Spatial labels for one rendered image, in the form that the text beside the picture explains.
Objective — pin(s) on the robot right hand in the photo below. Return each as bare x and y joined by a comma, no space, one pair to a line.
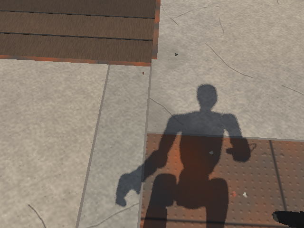
292,219

